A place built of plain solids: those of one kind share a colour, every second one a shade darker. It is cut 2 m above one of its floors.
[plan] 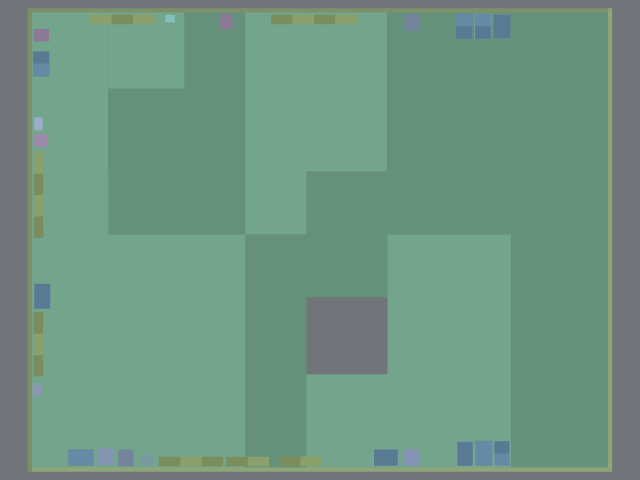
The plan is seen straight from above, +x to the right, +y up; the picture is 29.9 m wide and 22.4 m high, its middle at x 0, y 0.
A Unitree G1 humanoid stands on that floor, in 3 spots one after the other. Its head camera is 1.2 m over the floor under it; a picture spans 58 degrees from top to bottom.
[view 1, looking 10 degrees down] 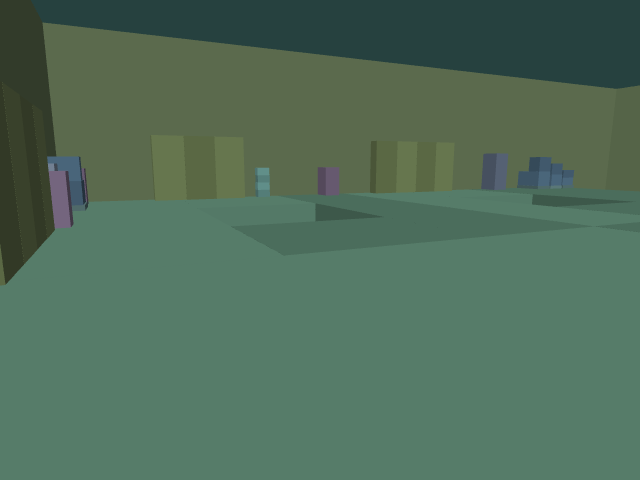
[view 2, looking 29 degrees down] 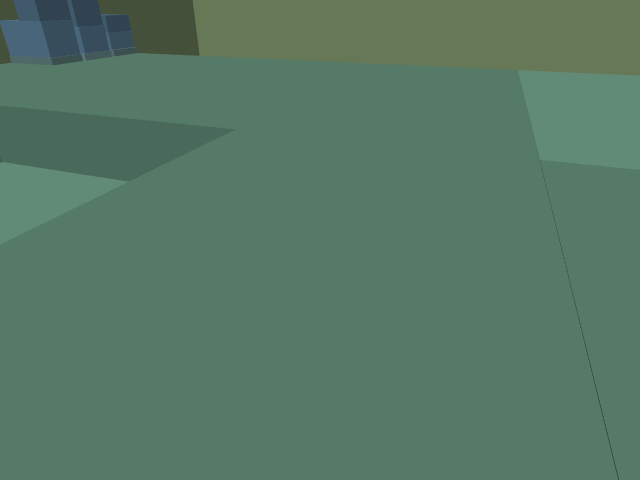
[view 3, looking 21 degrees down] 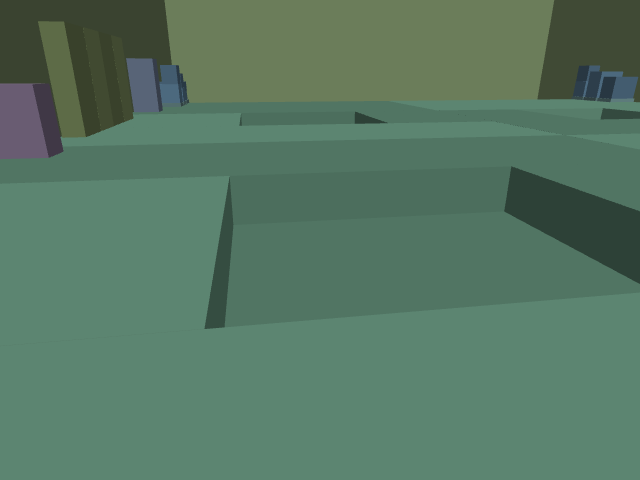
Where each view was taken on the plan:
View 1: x -11.83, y -5.03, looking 65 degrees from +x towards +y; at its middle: floor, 6.90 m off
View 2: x -0.87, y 0.81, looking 20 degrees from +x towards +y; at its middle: floor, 2.47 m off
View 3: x -11.83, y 6.79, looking -9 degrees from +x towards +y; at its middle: floor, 5.18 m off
